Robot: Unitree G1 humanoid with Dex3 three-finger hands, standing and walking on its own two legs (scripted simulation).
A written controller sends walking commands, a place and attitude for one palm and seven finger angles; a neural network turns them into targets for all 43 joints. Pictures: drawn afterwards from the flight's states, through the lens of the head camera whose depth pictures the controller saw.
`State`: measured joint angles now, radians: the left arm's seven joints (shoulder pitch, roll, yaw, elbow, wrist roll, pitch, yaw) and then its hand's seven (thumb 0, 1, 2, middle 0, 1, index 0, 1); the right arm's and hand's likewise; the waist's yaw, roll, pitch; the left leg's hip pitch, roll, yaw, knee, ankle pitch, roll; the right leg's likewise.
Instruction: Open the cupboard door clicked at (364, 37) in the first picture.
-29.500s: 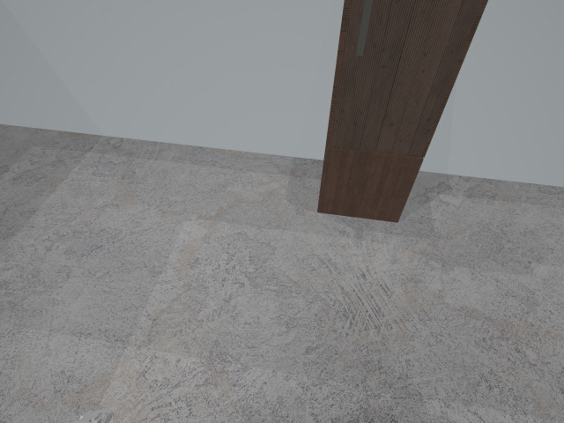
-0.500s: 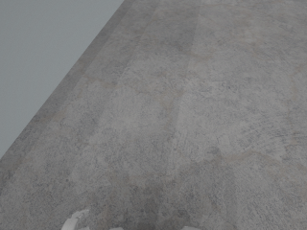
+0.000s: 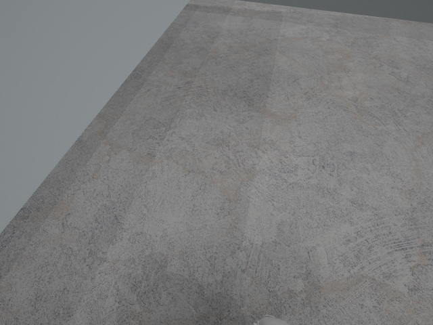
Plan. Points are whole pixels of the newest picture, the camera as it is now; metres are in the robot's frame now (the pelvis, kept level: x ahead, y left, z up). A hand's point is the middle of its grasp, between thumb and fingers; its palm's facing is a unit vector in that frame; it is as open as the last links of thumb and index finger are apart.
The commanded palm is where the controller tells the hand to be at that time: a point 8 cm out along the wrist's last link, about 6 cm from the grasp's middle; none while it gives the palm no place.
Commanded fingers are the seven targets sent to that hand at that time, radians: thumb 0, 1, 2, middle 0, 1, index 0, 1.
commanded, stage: turn to face it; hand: left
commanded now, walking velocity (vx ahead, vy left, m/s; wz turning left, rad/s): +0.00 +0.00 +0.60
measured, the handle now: out of the picture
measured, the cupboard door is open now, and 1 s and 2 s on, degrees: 44 44 44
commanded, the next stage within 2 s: none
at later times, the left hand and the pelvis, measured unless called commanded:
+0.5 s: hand (136, 312) +0.17 +0.19 -0.20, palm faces +0.29 -0.94 -0.21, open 7.3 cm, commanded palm none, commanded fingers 0.00 0.90 0.90 -0.20 -0.30 -0.20 -0.30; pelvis +0.15 -0.02 -0.02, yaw +16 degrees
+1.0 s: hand out of the picture +0.14 +0.12 -0.16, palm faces +0.57 -0.78 -0.25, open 7.4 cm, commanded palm none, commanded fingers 0.00 0.90 0.90 -0.20 -0.30 -0.20 -0.30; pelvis +0.21 -0.07 +0.00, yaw +35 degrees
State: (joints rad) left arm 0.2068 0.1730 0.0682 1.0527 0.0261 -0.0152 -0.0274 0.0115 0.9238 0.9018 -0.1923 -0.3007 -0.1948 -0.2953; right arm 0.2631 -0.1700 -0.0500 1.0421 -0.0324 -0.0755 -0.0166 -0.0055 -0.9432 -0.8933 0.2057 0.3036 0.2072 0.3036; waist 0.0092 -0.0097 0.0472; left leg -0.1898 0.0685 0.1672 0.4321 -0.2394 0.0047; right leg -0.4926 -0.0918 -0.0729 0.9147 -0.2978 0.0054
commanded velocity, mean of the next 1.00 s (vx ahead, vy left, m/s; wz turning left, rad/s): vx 0.00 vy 0.00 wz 0.60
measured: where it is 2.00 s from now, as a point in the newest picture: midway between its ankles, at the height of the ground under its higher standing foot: (235, 315)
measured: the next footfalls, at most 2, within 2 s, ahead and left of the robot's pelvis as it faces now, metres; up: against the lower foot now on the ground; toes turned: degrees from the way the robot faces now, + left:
right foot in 0.12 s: +0.18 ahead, -0.15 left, +0.00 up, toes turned -5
left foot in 0.42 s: +0.20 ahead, +0.10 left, +0.00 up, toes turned +22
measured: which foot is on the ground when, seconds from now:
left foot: down 0.00-0.12, up 0.14-0.40, down 0.42-0.74, up 0.76-1.00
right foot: up 0.00-0.10, down 0.12-0.40, up 0.42-0.72, down 0.74-1.00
